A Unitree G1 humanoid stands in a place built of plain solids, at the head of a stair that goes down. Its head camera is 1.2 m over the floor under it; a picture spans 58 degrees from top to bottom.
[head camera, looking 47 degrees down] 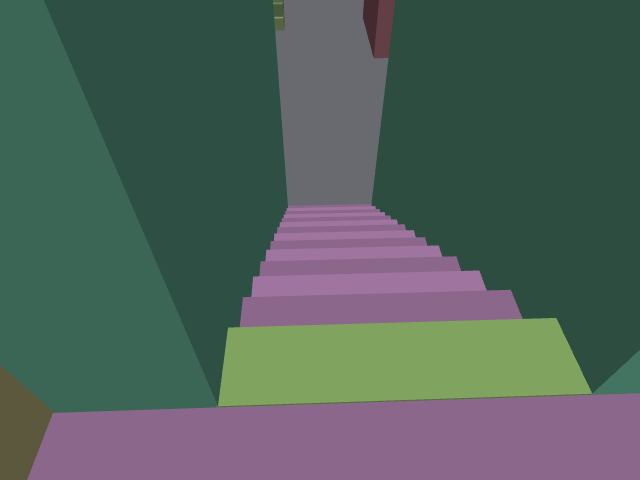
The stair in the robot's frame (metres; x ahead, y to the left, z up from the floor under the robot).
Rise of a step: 0.19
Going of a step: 0.26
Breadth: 1.08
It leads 2 degrees to the left of straight ahead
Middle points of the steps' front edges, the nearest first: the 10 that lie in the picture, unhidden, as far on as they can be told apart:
0.76 -0.24 0.00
1.01 -0.23 -0.19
1.27 -0.22 -0.38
1.52 -0.21 -0.58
1.78 -0.20 -0.77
2.03 -0.19 -0.96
2.29 -0.18 -1.16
2.54 -0.18 -1.35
2.80 -0.17 -1.54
3.05 -0.16 -1.74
